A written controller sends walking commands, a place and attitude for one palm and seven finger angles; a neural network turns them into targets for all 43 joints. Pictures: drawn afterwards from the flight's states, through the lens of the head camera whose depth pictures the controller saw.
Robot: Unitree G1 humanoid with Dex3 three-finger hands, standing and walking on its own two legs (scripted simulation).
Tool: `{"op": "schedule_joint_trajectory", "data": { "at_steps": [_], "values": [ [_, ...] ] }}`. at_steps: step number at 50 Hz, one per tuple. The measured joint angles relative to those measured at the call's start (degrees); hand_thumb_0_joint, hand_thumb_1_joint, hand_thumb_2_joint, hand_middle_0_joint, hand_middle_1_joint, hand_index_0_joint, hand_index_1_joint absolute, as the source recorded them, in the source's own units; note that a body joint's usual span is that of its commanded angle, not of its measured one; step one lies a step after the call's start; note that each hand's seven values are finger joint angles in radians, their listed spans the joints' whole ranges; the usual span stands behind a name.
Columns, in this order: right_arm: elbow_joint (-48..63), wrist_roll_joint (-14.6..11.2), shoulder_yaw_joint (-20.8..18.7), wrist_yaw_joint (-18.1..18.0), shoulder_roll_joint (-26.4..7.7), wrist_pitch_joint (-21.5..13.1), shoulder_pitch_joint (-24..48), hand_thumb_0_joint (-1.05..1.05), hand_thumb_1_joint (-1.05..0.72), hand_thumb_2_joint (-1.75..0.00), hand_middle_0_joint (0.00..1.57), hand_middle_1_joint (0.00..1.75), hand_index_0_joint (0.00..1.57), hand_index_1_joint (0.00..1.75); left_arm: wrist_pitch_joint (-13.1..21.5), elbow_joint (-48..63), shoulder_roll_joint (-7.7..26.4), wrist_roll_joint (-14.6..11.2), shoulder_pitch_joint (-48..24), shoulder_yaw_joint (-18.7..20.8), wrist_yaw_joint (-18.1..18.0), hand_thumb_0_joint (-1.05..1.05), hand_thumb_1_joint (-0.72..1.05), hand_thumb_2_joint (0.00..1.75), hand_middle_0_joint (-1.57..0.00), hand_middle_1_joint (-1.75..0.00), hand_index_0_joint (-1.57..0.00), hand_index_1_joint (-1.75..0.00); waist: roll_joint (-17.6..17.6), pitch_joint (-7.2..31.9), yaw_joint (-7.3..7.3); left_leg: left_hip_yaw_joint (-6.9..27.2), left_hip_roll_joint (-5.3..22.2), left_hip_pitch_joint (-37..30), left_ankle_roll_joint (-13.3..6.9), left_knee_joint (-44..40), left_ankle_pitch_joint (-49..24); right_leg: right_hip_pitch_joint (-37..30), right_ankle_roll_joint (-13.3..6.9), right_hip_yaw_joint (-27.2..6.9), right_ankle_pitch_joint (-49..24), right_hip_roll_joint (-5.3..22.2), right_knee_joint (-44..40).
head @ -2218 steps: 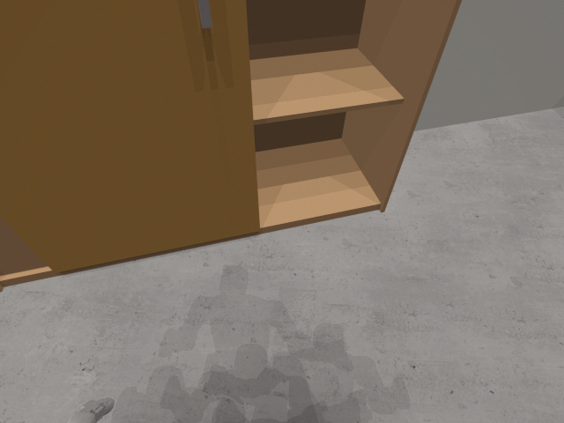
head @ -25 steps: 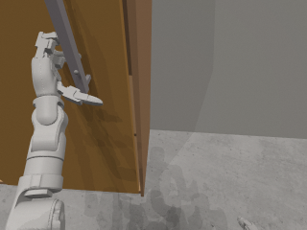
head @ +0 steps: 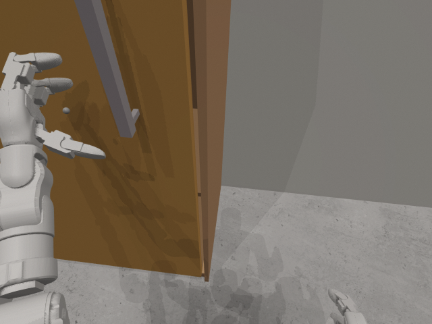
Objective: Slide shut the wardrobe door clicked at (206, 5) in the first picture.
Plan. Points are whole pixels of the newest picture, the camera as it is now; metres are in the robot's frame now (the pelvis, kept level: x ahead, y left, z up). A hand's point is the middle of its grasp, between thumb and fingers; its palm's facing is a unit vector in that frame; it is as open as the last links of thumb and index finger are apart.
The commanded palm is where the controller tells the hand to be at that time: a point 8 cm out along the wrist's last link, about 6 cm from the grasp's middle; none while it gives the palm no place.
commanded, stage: slip the hand off the handle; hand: left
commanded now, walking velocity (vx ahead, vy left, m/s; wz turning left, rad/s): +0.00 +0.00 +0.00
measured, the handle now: (114, 62) +0.41 +0.21 +0.28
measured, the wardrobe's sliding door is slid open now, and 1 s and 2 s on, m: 0.01 0.01 0.01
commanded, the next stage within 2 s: draw the hand back to the body in 0.78 s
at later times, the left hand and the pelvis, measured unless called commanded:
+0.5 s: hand (36, 134) +0.30 +0.30 +0.23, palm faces +0.40 -0.91 -0.11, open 14.7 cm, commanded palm +0.26 +0.33 +0.23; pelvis +0.00 -0.01 +0.00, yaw -1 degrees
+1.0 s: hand (23, 165) +0.25 +0.30 +0.21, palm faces +0.32 -0.94 -0.10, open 14.7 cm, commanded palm +0.21 +0.33 +0.22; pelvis +0.01 +0.00 +0.00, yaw +1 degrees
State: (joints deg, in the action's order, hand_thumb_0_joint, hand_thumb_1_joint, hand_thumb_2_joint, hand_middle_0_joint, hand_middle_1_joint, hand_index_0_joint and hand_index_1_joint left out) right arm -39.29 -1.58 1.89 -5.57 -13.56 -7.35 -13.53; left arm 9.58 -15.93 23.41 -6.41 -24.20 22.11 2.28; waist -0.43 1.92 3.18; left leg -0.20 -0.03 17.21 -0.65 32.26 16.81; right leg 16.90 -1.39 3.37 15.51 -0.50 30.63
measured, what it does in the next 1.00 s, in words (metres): stands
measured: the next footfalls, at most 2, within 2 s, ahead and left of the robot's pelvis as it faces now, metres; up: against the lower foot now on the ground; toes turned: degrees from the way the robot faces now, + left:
none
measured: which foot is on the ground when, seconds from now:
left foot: down 0.00-1.00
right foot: down 0.00-1.00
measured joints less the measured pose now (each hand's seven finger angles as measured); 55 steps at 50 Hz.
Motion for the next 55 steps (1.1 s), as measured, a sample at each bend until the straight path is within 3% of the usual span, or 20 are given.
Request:
{"op": "schedule_joint_trajectory", "data": {
  "at_steps": [7, 14, 22, 33, 46, 48, 51, 55],
  "values": [
    [-0.86, -0.37, -0.12, -1.15, -0.77, -0.29, -1.12, 0.01, -0.9, -0.9, 0.2, 0.3, 0.2, 0.3, 0.71, -5.41, 2.77, -2.28, -2.47, 1.89, 4.13, -0.01, -0.55, 0.2, -0.28, -1.18, -0.26, -1.16, -0.37, 0.52, -1.75, -0.29, 0.25, 1.32, 0.12, 0.31, -0.03, 1.56, -0.18, -0.29, -0.11, -0.24, 0.44],
    [0.16, -0.38, -0.77, 0.04, -1.15, -0.19, -3.02, 0.01, -0.9, -0.9, 0.2, 0.3, 0.2, 0.3, 1.15, -0.26, 2.39, -4.12, 4.75, 5.92, 4.92, -0.01, -0.55, 0.2, -0.28, -1.18, -0.26, -1.16, -0.95, 1.71, -1.81, -1.79, 0.74, 0.81, 0.21, 0.19, 0.46, 2.03, -0.26, -1.78, 0.24, -0.73, 1.16],
    [0.57, -0.61, -0.6, -0.36, -1.03, -0.6, -1.84, 0.01, -0.9, -0.9, 0.2, 0.3, 0.2, 0.3, -0.34, 7.24, 1.07, -6.12, 11.58, 7.98, 5.94, -0.01, -0.55, 0.2, -0.26, -1.16, -0.26, -1.16, -0.87, 1.29, -0.38, -1.18, 0.81, 0.19, 0.38, 0.83, 0.75, 1.08, -0.44, -1.18, 0.65, -0.78, 1.6],
    [1.9, -0.58, 0.62, -1.45, -0.66, -2.81, 2.35, 0.01, -0.9, -0.9, 0.2, 0.3, 0.2, 0.3, -2.5, 12.77, 0.73, -8.14, 15.33, 6.39, 8.08, -0.01, -0.55, 0.2, -0.25, -1.15, -0.26, -1.16, -1.22, 1.32, 1.18, 0.13, 0.38, -0.19, 0.36, 1.43, 0.86, -0.04, -0.4, 0.1, 0.98, -0.35, 1.65],
    [1.92, -0.18, 1.69, -1.41, -0.12, -3.82, 2.21, 0.01, -0.9, -0.9, 0.2, 0.3, 0.2, 0.3, -5.21, 21.69, -0.51, -10.04, 22.11, 7.59, 8.1, -0.01, -0.55, 0.2, -0.26, -1.15, -0.26, -1.16, -0.92, 0.81, 2.66, 0.79, 0.09, -1.62, 0.2, 1.98, 1.73, -2.02, -0.16, 0.73, 1.79, -0.08, 1.63],
    [1.4, -0.9, 2.05, -1.9, -0.32, -3.77, 2.17, 0.01, -0.9, -0.9, 0.2, 0.3, 0.2, 0.3, -8.22, 21.24, -0.36, -10.9, 21.74, 7.17, 9.66, -0.01, -0.55, 0.2, -0.25, -1.15, -0.26, -1.16, -1.21, 0.55, 2.8, 1.01, -0.01, -2.13, 0.13, 1.72, 1.65, -2.71, -0.09, 0.93, 1.68, 0.0, 1.16],
    [1.19, -1.78, 2.55, -2.88, -0.72, -3.76, 2.06, 0.01, -0.9, -0.9, 0.2, 0.3, 0.2, 0.3, -15.67, 20.84, 0.11, -11.52, 21.33, 5.48, 12.28, -0.01, -0.55, 0.2, -0.25, -1.15, -0.26, -1.16, -2.04, 0.48, 2.71, 1.19, -0.23, -3.33, -0.11, 0.94, 1.41, -4.13, 0.13, 1.1, 1.35, 0.18, 0.1],
    [1.59, -2.34, 3.32, -3.03, -0.81, -4.3, 2.52, 0.02, -0.9, -0.9, 0.2, 0.3, 0.2, 0.3, -23.66, 22.48, 1.6, -12.57, 22.91, 3.98, 16.38, -0.01, -0.55, 0.2, -0.25, -1.15, -0.25, -1.16, -2.78, 0.92, 1.8, 0.71, -0.41, -5.42, -0.38, -0.43, 1.17, -5.91, 0.37, 0.6, 1.12, 0.32, -0.96]
  ]
}}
